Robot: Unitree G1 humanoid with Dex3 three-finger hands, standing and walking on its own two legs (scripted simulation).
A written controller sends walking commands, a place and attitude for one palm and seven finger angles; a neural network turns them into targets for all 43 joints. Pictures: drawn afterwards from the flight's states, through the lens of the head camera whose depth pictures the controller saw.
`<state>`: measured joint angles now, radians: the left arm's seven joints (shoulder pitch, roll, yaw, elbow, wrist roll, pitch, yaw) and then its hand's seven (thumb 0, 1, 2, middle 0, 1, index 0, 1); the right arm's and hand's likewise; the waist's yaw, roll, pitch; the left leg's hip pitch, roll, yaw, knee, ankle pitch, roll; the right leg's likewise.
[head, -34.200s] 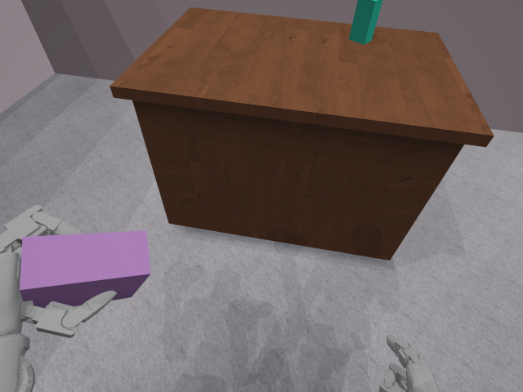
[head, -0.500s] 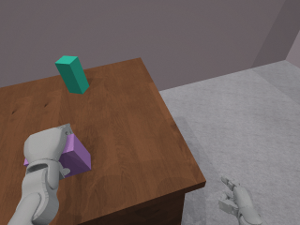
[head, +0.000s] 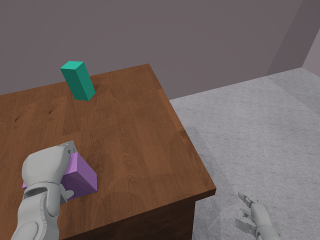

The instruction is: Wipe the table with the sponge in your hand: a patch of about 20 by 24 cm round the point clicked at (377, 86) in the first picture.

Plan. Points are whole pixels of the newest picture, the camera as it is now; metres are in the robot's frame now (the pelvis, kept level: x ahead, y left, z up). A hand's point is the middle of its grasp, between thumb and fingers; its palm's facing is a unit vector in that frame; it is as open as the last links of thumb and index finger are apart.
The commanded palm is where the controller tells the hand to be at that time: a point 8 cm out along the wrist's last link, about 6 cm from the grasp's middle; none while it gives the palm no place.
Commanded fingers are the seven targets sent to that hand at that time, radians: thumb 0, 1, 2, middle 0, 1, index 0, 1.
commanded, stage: lift the sponge slowly off the table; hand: left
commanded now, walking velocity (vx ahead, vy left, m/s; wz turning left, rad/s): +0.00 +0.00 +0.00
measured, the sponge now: (68, 183) +0.22 +0.27 +0.05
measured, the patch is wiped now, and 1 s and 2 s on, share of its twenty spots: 1.00 1.00 1.00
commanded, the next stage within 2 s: bring the sponge back beside the body in 1.96 s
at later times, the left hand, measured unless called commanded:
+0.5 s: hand (59, 176) +0.21 +0.27 +0.10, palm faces +0.06 -0.11 -0.99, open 9.5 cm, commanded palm +0.18 +0.26 +0.17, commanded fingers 0.00 0.10 1.30 -1.20 -1.60 -1.20 -1.60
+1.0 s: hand (56, 166) +0.22 +0.26 +0.13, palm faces +0.11 -0.09 -0.99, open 9.5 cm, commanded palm +0.18 +0.26 +0.20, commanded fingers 0.00 0.10 1.30 -1.20 -1.60 -1.20 -1.60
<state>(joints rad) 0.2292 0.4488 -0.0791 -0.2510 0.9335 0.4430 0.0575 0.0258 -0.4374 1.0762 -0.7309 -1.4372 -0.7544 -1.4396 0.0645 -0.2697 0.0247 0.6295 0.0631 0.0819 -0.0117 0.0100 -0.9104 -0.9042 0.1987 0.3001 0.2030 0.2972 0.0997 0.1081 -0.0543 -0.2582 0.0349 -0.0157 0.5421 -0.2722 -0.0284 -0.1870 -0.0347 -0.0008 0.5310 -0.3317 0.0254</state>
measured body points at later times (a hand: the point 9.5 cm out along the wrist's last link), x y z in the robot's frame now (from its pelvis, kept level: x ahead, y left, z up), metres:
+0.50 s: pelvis -0.01 -0.01 +0.00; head -0.03 -0.05 +0.45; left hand +0.20 +0.27 +0.15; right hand +0.24 -0.20 -0.07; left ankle +0.01 +0.14 -0.73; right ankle -0.03 -0.14 -0.73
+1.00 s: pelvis -0.02 -0.01 +0.01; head -0.05 -0.05 +0.45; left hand +0.21 +0.26 +0.19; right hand +0.24 -0.19 -0.07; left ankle +0.01 +0.14 -0.73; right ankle -0.03 -0.14 -0.73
